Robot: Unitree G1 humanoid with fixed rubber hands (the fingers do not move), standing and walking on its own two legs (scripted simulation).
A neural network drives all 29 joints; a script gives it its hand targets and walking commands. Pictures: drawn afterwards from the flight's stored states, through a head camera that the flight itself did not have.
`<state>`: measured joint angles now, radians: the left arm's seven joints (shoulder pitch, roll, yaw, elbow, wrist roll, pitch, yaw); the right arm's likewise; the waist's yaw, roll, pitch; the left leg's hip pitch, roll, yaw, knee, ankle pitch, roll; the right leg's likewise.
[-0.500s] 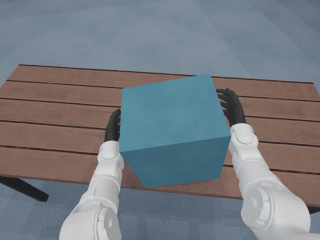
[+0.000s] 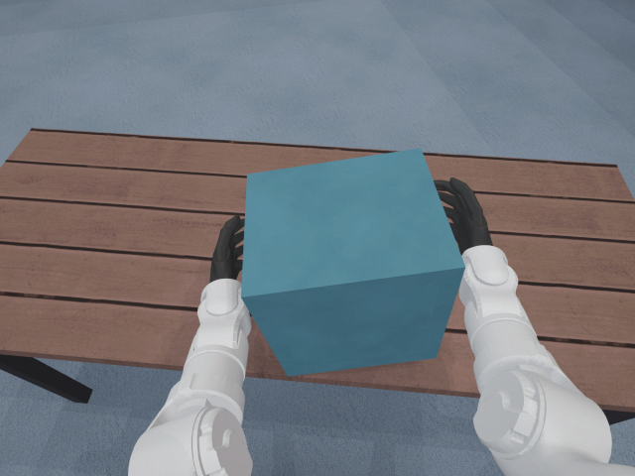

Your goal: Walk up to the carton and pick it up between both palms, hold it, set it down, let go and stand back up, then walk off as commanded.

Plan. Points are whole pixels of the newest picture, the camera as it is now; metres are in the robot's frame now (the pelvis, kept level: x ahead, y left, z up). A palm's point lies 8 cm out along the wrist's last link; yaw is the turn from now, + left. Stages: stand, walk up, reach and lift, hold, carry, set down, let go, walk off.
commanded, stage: set down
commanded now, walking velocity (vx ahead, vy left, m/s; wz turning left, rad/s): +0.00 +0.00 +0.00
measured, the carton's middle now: (348, 272) +0.40 -0.01 -0.03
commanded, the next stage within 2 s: none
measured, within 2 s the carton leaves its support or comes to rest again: rests again in 1.04 s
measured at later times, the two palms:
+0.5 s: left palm (232, 276) +0.38 +0.15 +0.00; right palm (475, 254) +0.40 -0.17 +0.03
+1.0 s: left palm (235, 272) +0.39 +0.15 +0.00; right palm (473, 259) +0.40 -0.17 +0.02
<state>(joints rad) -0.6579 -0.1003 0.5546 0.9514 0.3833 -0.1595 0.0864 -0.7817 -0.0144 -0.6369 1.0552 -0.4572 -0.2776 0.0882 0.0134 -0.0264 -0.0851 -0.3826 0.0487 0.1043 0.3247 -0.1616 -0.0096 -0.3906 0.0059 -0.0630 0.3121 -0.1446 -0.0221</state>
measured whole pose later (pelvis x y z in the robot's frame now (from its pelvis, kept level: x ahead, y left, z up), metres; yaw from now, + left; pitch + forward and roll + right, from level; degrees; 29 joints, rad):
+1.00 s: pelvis -0.01 +0.00 -0.01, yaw -2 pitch +16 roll +0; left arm -0.72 -0.04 0.45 1.07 0.28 -0.28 0.14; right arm -0.78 -0.10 -0.43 1.18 -0.23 -0.33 0.01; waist 0.03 -0.03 -0.10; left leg -0.51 0.07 0.13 0.42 -0.20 -0.01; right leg -0.52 0.02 -0.04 0.39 -0.16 -0.02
